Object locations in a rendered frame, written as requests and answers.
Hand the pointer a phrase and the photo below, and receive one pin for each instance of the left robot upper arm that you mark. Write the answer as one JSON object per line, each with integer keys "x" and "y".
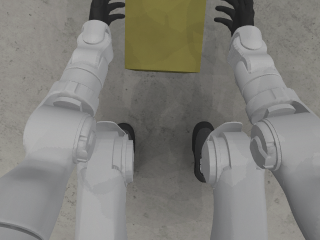
{"x": 32, "y": 193}

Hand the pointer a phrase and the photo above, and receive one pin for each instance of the robot right forearm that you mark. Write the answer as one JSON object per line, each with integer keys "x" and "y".
{"x": 257, "y": 78}

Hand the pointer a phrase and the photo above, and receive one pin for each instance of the robot left hand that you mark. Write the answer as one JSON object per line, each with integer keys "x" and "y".
{"x": 100, "y": 10}

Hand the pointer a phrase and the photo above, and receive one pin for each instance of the robot right hand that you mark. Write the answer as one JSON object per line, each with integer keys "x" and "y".
{"x": 242, "y": 14}

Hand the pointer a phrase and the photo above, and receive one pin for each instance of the robot left forearm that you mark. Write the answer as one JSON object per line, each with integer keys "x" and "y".
{"x": 84, "y": 76}

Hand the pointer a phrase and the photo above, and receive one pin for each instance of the left robot foot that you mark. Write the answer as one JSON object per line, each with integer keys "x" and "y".
{"x": 128, "y": 130}

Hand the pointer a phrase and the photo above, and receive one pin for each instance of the robot left shin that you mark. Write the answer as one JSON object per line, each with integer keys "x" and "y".
{"x": 102, "y": 126}

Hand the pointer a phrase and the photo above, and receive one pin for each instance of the carton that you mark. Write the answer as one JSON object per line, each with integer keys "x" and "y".
{"x": 164, "y": 35}

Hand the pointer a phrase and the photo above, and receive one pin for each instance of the right robot upper arm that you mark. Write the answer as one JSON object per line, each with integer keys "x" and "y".
{"x": 289, "y": 146}

